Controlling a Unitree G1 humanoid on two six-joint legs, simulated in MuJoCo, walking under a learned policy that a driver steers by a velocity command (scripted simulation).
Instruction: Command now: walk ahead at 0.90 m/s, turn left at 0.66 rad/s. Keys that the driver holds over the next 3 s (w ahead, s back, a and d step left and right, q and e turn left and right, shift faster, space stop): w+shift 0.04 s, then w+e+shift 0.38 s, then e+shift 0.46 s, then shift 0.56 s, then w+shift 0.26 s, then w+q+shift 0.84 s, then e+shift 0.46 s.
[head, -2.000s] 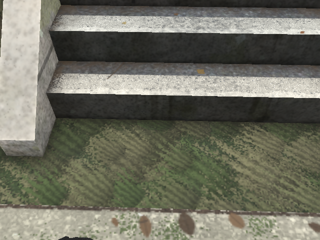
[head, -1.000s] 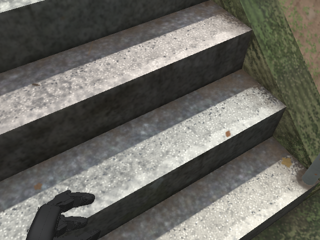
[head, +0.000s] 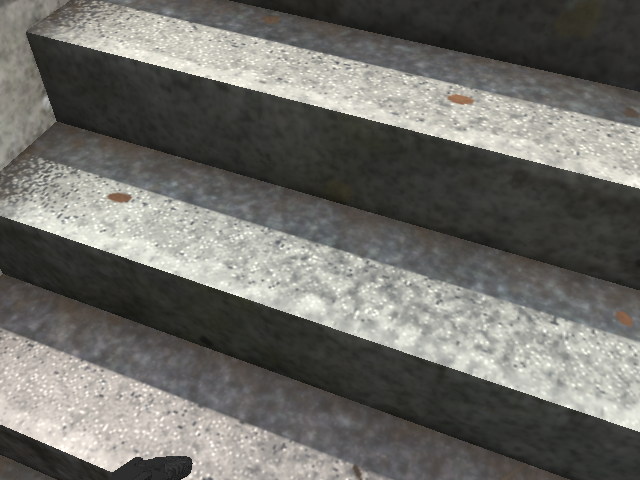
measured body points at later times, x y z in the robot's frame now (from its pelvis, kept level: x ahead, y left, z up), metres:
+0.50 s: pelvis +0.25 +0.03 +0.12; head +0.27 +0.02 +0.57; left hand +0.53 +0.21 +0.08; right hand +0.20 -0.22 -0.02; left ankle +0.15 +0.14 -0.61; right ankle +0.26 -0.08 -0.28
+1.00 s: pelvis +0.43 +0.03 +0.32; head +0.42 +0.00 +0.77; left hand +0.48 +0.25 +0.19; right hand +0.56 -0.26 +0.26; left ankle +0.60 +0.11 -0.13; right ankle +0.37 -0.06 -0.42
